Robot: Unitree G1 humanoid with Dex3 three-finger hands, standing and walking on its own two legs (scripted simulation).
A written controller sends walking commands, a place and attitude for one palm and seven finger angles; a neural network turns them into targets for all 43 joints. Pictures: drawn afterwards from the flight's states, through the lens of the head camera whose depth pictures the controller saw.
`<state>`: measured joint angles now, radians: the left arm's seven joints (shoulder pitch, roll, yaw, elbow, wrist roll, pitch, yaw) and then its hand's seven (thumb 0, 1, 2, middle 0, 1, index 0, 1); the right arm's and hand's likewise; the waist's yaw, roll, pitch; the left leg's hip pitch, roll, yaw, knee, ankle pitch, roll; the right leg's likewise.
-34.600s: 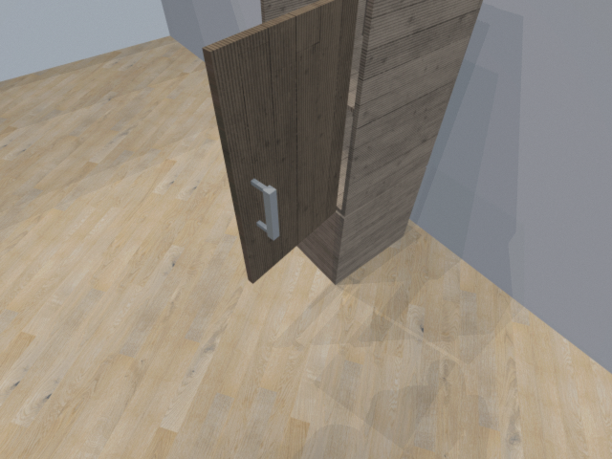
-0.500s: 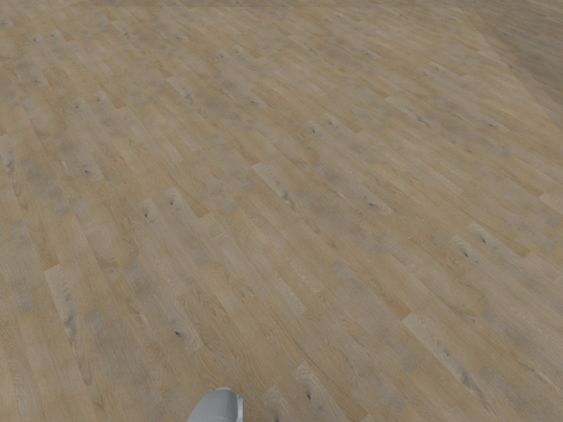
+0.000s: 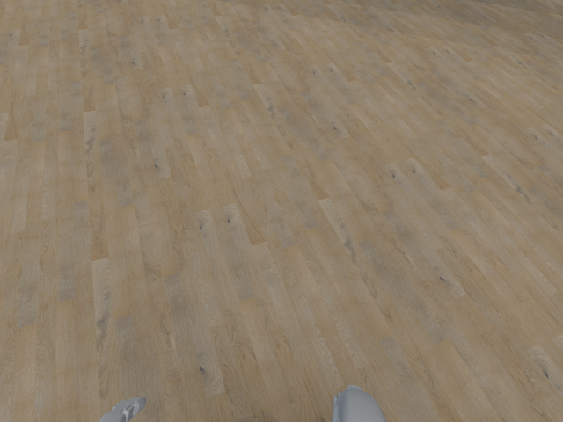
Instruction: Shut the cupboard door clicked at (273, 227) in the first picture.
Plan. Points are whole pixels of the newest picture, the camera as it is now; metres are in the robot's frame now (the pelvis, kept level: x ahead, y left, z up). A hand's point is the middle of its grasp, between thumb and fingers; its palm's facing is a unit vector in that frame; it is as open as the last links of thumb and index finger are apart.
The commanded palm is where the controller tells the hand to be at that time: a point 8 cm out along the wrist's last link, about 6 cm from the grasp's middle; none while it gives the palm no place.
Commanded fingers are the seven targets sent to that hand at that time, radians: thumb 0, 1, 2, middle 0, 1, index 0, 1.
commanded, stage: turn to face it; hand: left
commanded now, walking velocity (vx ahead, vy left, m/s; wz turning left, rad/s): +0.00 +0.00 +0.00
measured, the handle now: out of the picture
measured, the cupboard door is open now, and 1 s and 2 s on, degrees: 64 64 64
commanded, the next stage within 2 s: none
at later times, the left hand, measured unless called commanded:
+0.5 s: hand (208, 371) +0.22 +0.13 -0.17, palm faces -0.07 -0.98 -0.21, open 7.2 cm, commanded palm none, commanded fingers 0.00 0.90 0.90 -0.20 -0.30 -0.20 -0.30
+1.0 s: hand (228, 293) +0.36 +0.12 -0.17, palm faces -0.42 -0.87 -0.24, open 7.4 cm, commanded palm none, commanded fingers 0.00 0.90 0.90 -0.20 -0.30 -0.20 -0.30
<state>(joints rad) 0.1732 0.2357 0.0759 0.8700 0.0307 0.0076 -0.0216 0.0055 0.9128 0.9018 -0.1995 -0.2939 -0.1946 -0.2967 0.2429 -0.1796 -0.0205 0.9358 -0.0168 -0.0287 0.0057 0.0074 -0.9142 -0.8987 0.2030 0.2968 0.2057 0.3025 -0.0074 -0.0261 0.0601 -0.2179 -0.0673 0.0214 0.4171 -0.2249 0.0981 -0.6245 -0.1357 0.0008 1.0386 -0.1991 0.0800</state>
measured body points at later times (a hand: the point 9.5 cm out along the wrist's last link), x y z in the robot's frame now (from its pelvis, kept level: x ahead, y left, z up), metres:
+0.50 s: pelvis +0.14 -0.05 +0.00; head +0.19 -0.05 +0.44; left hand +0.22 +0.18 -0.16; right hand +0.19 -0.30 -0.15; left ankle +0.16 +0.08 -0.70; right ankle +0.17 -0.15 -0.74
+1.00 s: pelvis +0.17 -0.04 -0.01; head +0.22 -0.05 +0.44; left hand +0.38 +0.16 -0.15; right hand +0.12 -0.30 -0.14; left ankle +0.20 +0.08 -0.74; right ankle +0.10 -0.15 -0.72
